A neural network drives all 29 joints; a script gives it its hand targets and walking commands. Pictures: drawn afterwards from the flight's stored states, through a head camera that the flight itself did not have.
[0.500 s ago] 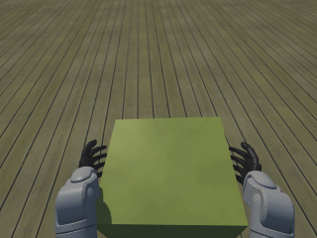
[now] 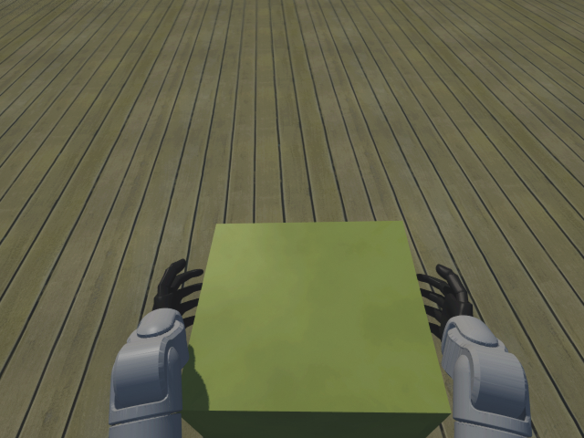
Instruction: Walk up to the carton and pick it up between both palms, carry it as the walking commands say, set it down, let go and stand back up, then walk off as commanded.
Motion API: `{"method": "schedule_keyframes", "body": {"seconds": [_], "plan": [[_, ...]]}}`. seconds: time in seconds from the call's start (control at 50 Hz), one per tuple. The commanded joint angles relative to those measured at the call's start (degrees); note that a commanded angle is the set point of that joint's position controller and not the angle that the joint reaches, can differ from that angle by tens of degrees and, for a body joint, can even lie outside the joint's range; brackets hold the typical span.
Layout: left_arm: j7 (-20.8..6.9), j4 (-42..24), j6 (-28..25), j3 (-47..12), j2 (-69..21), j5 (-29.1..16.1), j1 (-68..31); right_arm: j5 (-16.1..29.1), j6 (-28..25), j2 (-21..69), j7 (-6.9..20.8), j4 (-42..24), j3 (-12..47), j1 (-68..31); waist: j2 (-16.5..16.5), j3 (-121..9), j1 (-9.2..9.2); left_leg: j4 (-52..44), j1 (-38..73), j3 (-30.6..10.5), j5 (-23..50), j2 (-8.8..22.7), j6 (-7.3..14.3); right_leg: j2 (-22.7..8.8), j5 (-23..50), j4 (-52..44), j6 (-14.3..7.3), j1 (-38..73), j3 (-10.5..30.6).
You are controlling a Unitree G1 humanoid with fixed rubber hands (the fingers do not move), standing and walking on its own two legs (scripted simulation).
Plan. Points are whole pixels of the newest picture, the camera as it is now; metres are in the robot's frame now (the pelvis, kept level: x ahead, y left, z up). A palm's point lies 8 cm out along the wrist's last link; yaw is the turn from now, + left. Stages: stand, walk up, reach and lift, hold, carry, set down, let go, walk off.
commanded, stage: carry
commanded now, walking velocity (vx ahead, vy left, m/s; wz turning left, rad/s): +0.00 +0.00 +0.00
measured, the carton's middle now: (310, 335) +0.28 +0.00 -0.03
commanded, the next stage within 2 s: hold in 0.20 s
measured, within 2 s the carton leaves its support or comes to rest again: neither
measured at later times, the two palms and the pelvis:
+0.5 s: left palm (182, 323) +0.26 +0.16 +0.05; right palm (461, 320) +0.27 -0.20 +0.05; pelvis +0.00 -0.01 +0.02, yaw +4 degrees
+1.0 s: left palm (173, 293) +0.30 +0.18 +0.06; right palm (443, 289) +0.31 -0.19 +0.06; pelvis +0.02 -0.02 +0.02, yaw +2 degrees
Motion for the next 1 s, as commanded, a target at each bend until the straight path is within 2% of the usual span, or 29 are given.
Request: {"method": "schedule_keyframes", "body": {"seconds": [0.0, 0.02, 0.1, 0.14, 0.18, 0.2, 0.24, 0.28, 0.32, 0.36, 0.38, 0.42, 0.44, 0.48, 0.56, 0.6, 0.62, 0.64, 0.66, 0.74, 0.76, 0.78, 0.8, 0.82, 0.84, 0.88, 0.9, 0.94, 0.98], "plan": [[-10.02, 9.51, -3.19, -29.47, -33.68, -9.70, -23.78, 9.23, -3.41, 32.61, 8.04, 6.94, 30.00, -25.09, 0.44, -18.06, -0.14, -6.22, 6.14, -3.63, 15.37, 4.46, 1.09, -2.32, 15.06, -0.73, -2.82, 11.37, 0.97], [-10.38, 12.22, -5.17, -28.03, -30.42, -7.72, -22.11, 8.05, -5.04, 31.16, 8.67, 12.17, 28.85, -22.44, 0.61, -17.01, 0.01, -5.37, 5.78, -2.85, 14.25, 4.00, 0.70, -2.76, 15.07, -1.63, -3.00, 10.95, 1.96], [-11.06, -9.19, -6.15, -41.52, -46.99, -17.64, -29.07, 17.35, -6.43, 44.88, 9.23, -12.38, 41.95, -29.76, 4.20, -11.62, 0.22, -10.25, 0.94, -5.52, 4.34, 4.62, 0.96, -1.38, 4.45, -2.33, -2.42, 8.48, 0.39], [-10.53, -4.25, -5.34, -37.57, -43.68, -15.49, -31.75, 15.58, -5.66, 42.96, 8.64, -6.87, 38.99, -33.71, 2.07, -12.33, 0.03, -8.42, 2.31, -4.28, 6.39, 4.78, 0.99, -1.97, 7.63, -3.68, -2.44, 7.89, 1.02], [-10.85, 12.81, -6.75, -29.26, -33.81, -9.04, -24.67, 8.09, -7.18, 32.33, 8.57, 9.42, 29.81, -26.40, -1.39, -12.50, -0.25, -7.18, 3.73, -2.56, 7.32, 3.87, 0.39, -2.64, 11.99, -3.82, -2.80, 7.59, 1.95], [-11.38, 22.80, -9.05, -24.04, -19.72, -5.40, -17.67, 4.46, -9.97, 14.76, 9.48, 16.93, 19.45, -21.96, -0.70, 2.05, -1.28, -13.91, 6.28, -5.60, 7.40, -9.67, 1.91, 10.39, 6.71, -9.91, -4.73, 20.80, 2.46], [-10.73, 15.77, -13.77, -29.41, -18.97, -7.89, -16.66, 5.52, -13.75, 13.88, 8.85, 10.81, 21.93, -16.91, 1.99, -6.35, -2.03, -13.43, 8.77, -6.01, 14.18, -9.03, 0.89, 10.47, 13.69, -7.99, -4.02, 25.96, 2.79], [-11.86, 11.67, -16.85, -33.32, -29.14, -8.45, -22.28, 9.90, -16.66, 24.53, 10.11, 3.31, 30.44, -28.96, -0.70, -8.03, 0.98, -14.43, 6.80, -7.89, 15.91, -9.34, 2.57, 10.38, 15.36, -7.96, -3.04, 28.20, 3.13], [-12.80, 5.94, -18.36, -37.61, -38.72, -10.83, -26.85, 12.66, -17.61, 31.09, 11.82, -1.43, 35.17, -32.73, -1.33, -19.07, -0.55, -13.47, 14.47, -9.25, 28.88, -8.74, 2.20, 10.99, 26.08, -7.75, -2.51, 32.39, 3.25], [-13.26, 3.79, -18.93, -37.36, -37.43, -11.30, -30.20, 12.45, -17.55, 31.07, 12.81, 1.85, 34.09, -34.38, -0.15, -18.23, -1.58, -14.32, 17.67, -9.42, 28.00, -8.63, 2.11, 10.77, 23.86, -9.01, -3.20, 30.36, 3.23], [-14.18, 5.79, -18.78, -38.41, -39.49, -11.03, -32.33, 11.34, -17.26, 34.50, 13.17, 4.84, 34.11, -32.48, -1.49, -17.49, -3.85, -14.52, 18.73, -8.97, 27.82, -8.79, 2.22, 10.63, 24.85, -10.25, -2.91, 29.76, 3.82], [-15.75, 7.69, -18.37, -37.93, -39.37, -10.70, -33.22, 10.10, -16.81, 36.92, 13.53, 6.31, 34.65, -32.69, -1.87, -12.22, -3.91, -16.38, 16.41, -8.26, 23.54, -9.58, 2.64, 9.90, 25.99, -11.74, -2.83, 30.02, 3.72], [-15.96, 10.02, -18.28, -35.02, -38.01, -9.55, -32.30, 8.86, -16.29, 35.86, 14.17, 9.77, 33.05, -31.71, -3.59, -9.87, -3.34, -17.26, 16.03, -7.96, 21.42, -9.50, 2.64, 10.46, 19.99, -12.79, -2.85, 28.83, 3.49], [-17.49, 19.01, -16.70, -32.06, -39.69, -6.88, -35.23, 6.44, -15.39, 38.15, 15.45, 17.86, 29.15, -34.89, -0.31, 0.09, -3.20, -18.67, 11.73, -6.27, 10.35, -10.19, 2.77, 9.73, 8.95, -15.29, -3.77, 25.56, 3.54], [-21.02, 32.63, -17.42, -24.46, -40.89, -4.14, -39.20, 6.59, -15.84, 42.08, 17.54, 23.08, 26.41, -46.82, -4.42, 4.82, 0.97, -18.99, 4.74, -5.92, -4.21, -10.72, 4.25, 8.66, -6.04, -16.74, -2.80, 27.02, 4.21], [-23.07, 30.86, -19.32, -26.85, -44.75, -6.05, -47.38, 6.14, -16.31, 46.76, 18.97, 28.36, 23.80, -48.06, -4.06, -1.70, -0.94, -18.29, 10.79, -6.63, -3.25, -10.42, 3.21, 8.58, -7.18, -17.68, -2.67, 25.95, 4.68], [-24.16, 34.78, -19.36, -24.66, -47.23, -4.89, -47.27, 6.68, -16.56, 48.59, 19.89, 29.37, 23.75, -50.50, -1.33, -3.25, 0.58, -18.38, 10.10, -6.57, -2.75, -9.89, 3.30, 8.43, -6.05, -16.83, -2.86, 26.47, 4.18], [-24.80, 29.18, -20.73, -27.20, -47.80, -6.90, -57.00, 6.88, -17.32, 51.00, 20.69, 30.70, 22.20, -53.10, -2.58, -9.05, -0.80, -17.66, 11.87, -7.18, -3.14, -9.72, 2.74, 8.95, -6.01, -16.42, -2.99, 28.10, 4.57], [-24.96, 32.71, -20.80, -25.22, -49.39, -6.03, -53.44, 8.35, -18.10, 51.06, 21.40, 28.97, 24.68, -56.51, -1.41, -10.40, 2.03, -18.48, 10.12, -6.90, -1.97, -9.11, 2.90, 9.02, -3.48, -15.47, -2.82, 30.84, 3.56], [-26.18, 37.09, -20.80, -20.10, -51.06, -3.94, -57.44, 7.08, -18.58, 53.81, 22.05, 32.13, 23.34, -61.88, -1.38, -11.71, 3.97, -17.22, 10.17, -4.79, 0.53, -10.21, 2.79, 8.58, -4.41, -16.02, -3.01, 30.12, 4.54], [-26.72, 39.16, -20.96, -19.45, -51.21, -4.27, -59.63, 6.12, -18.52, 53.90, 22.11, 34.47, 21.93, -61.33, -4.28, -10.34, 2.50, -17.09, 10.00, -4.92, -0.32, -10.12, 2.83, 9.11, -5.82, -16.65, -2.75, 28.84, 3.96], [-27.04, 40.76, -20.39, -19.67, -52.68, -3.91, -58.55, 5.86, -18.62, 54.87, 22.00, 36.07, 20.66, -60.45, -0.50, -9.40, 1.78, -17.67, 9.39, -4.80, -0.51, -10.03, 2.66, 8.79, -4.83, -16.73, -3.03, 28.93, 4.54], [-27.36, 40.49, -19.97, -19.09, -51.79, -3.52, -58.70, 4.29, -18.08, 54.14, 22.31, 37.57, 19.38, -58.21, -1.22, -7.31, 1.07, -18.50, 9.53, -4.60, -0.58, -10.20, 2.27, 8.93, -4.31, -17.00, -2.88, 28.35, 3.19], [-27.44, 43.06, -19.57, -17.62, -52.86, -2.14, -55.36, 4.36, -18.59, 53.65, 22.40, 36.58, 19.04, -60.09, 0.22, -7.29, 2.97, -18.62, 10.18, -4.14, 0.82, -10.28, 2.04, 9.05, -3.73, -17.15, -3.16, 27.96, 3.40], [-27.02, 40.95, -19.60, -19.77, -52.01, -0.63, -41.26, 3.60, -18.15, 51.96, 23.47, 40.69, 20.28, -43.09, 6.16, -11.75, -0.62, -20.99, 14.56, -7.21, 12.08, -9.54, 1.56, 11.34, 8.54, -15.58, -3.68, 27.76, 2.74], [-26.87, 40.82, -18.66, -19.24, -51.83, -0.49, -37.01, 3.68, -18.30, 47.72, 23.14, 36.94, 19.11, -42.02, 9.01, -10.68, 0.27, -21.12, 13.92, -6.83, 16.94, -9.26, 0.20, 11.15, 13.05, -15.67, -3.97, 28.80, 2.72], [-26.89, 38.11, -18.88, -21.12, -50.96, -1.76, -39.50, 3.04, -18.50, 47.38, 22.96, 37.56, 17.68, -39.58, 9.07, -10.94, -2.57, -21.36, 13.51, -7.45, 18.16, -8.96, 0.04, 11.17, 14.59, -15.88, -3.71, 29.08, 2.75], [-26.61, 39.72, -19.13, -18.71, -47.47, -0.57, -36.45, 0.18, -18.94, 44.57, 21.84, 38.69, 13.90, -35.21, 5.43, -4.52, -3.99, -22.05, 11.56, -7.84, 18.83, -9.10, -0.11, 10.79, 14.33, -17.02, -2.75, 28.04, 3.36], [-25.96, 36.10, -20.24, -20.36, -46.35, -1.99, -36.72, 0.24, -19.80, 42.60, 21.39, 35.12, 13.48, -34.49, 2.98, 1.23, -3.18, -22.58, 10.03, -8.82, 15.62, -8.81, -0.14, 10.87, 11.24, -16.91, -3.42, 25.93, 3.68]]}}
